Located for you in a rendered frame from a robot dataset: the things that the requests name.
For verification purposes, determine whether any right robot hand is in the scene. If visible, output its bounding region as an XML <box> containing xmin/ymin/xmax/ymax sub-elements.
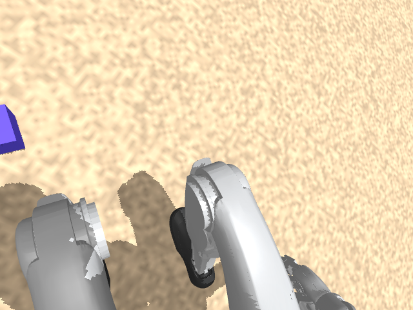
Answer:
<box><xmin>281</xmin><ymin>255</ymin><xmax>331</xmax><ymax>310</ymax></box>

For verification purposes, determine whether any right robot foot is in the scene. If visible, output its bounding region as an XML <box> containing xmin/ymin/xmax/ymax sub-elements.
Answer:
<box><xmin>169</xmin><ymin>207</ymin><xmax>215</xmax><ymax>289</ymax></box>

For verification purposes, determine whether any right robot arm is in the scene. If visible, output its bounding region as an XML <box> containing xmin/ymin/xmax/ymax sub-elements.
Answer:
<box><xmin>315</xmin><ymin>293</ymin><xmax>356</xmax><ymax>310</ymax></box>

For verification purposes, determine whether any carton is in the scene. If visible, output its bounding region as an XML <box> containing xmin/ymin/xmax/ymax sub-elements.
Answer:
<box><xmin>0</xmin><ymin>104</ymin><xmax>25</xmax><ymax>154</ymax></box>

